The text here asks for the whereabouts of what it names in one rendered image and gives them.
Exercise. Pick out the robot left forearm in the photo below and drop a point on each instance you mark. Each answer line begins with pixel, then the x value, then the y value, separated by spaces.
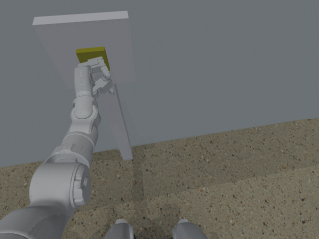
pixel 81 138

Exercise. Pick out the robot shin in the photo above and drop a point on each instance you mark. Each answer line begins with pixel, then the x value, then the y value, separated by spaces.
pixel 120 221
pixel 183 221

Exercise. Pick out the panel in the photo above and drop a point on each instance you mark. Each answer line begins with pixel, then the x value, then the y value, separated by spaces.
pixel 61 35

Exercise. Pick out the button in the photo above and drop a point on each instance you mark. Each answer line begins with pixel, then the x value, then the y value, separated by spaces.
pixel 85 54

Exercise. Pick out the robot right shin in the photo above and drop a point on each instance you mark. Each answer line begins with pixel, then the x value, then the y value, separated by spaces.
pixel 183 221

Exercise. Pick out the robot left upper arm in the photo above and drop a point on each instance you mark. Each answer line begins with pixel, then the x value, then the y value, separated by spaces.
pixel 57 190

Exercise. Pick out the robot left hand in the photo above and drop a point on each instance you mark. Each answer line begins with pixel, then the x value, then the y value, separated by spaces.
pixel 87 85

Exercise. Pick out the robot left shin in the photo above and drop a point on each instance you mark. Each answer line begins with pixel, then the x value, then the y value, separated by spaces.
pixel 120 221

